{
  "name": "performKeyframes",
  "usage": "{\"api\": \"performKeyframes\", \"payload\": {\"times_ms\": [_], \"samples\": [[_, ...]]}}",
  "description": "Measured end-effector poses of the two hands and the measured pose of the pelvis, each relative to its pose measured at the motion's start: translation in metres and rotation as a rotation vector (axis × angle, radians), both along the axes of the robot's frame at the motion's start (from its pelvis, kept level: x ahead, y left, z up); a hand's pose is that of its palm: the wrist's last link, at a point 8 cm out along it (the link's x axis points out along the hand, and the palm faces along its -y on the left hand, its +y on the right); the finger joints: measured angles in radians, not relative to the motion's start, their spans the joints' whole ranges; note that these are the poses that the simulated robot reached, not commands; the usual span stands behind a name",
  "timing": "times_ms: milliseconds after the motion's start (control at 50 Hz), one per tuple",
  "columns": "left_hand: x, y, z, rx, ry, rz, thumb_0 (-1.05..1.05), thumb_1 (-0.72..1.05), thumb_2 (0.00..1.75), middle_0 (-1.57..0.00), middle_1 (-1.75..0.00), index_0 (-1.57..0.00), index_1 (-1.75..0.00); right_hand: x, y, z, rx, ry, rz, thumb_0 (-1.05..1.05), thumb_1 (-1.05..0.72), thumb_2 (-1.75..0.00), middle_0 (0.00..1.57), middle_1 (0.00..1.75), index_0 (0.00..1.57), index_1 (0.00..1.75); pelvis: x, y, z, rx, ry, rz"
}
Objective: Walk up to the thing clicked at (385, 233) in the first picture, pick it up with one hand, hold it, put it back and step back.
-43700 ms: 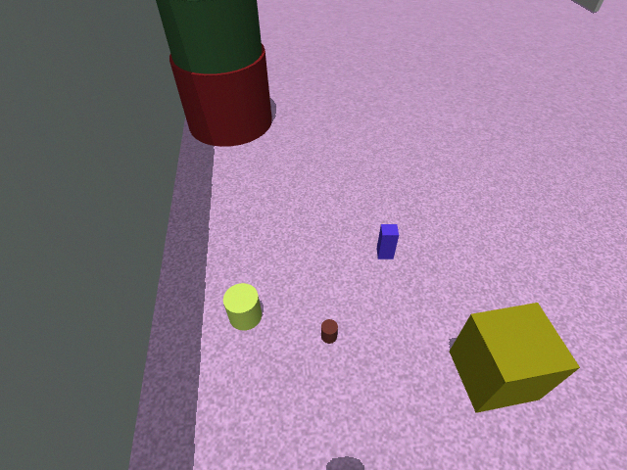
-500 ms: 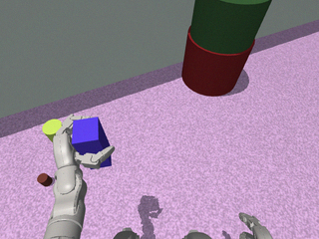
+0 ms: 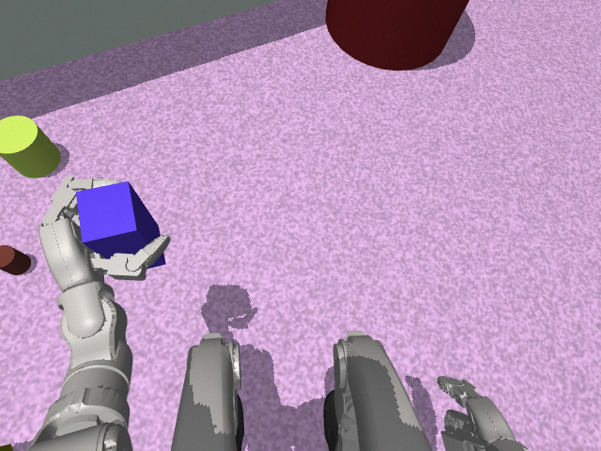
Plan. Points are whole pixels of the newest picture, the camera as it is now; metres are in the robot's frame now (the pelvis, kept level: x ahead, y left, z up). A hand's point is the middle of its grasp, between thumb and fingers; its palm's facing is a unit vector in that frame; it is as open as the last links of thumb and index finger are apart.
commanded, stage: crouch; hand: left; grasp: from the side
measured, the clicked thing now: (126, 232) +0.40 +0.22 -0.04
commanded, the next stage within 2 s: lower in 1.06 s
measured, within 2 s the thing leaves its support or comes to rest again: neither
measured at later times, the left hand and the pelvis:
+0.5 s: hand (143, 271) +0.40 +0.25 -0.22, palm faces +0.39 -0.92 -0.02, open 10.2 cm; pelvis -0.04 +0.00 -0.17, yaw -4 degrees
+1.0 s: hand (150, 282) +0.40 +0.27 -0.31, palm faces +0.36 -0.93 -0.01, open 10.2 cm; pelvis -0.04 +0.00 -0.23, yaw -7 degrees
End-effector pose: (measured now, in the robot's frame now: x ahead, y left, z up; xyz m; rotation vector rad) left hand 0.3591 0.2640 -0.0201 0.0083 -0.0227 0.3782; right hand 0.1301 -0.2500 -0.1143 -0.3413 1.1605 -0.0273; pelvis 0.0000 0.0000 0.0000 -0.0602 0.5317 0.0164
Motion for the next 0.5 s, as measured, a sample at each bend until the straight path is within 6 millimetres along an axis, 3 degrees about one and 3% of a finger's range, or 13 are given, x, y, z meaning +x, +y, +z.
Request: {"api": "performKeyframes", "payload": {"times_ms": [140, 320, 500], "samples": [[0.001, 0.009, -0.066, 0.004, 0.018, 0.011, -0.02, -0.45, 0.97, -0.74, -1.13, -0.77, -1.11, -0.014, -0.001, -0.057, -0.002, 0.038, 0.022, 0.00, -0.91, -0.91, 0.20, 0.29, 0.20, 0.30, -0.016, -0.003, -0.054, -0.010, 0.035, -0.013], [0.000, 0.021, -0.146, 0.003, 0.032, 0.024, -0.02, -0.45, 0.97, -0.74, -1.13, -0.77, -1.11, -0.046, -0.011, -0.121, -0.044, 0.110, 0.022, 0.00, -0.91, -0.91, 0.21, 0.29, 0.20, 0.30, -0.032, -0.004, -0.121, -0.021, 0.035, -0.028], [0.002, 0.030, -0.203, 0.001, 0.034, 0.025, -0.02, -0.45, 0.98, -0.73, -1.13, -0.77, -1.11, -0.078, -0.017, -0.168, -0.078, 0.172, 0.010, 0.00, -0.92, -0.91, 0.21, 0.29, 0.20, 0.30, -0.043, -0.003, -0.174, -0.032, -0.008, -0.044]]}}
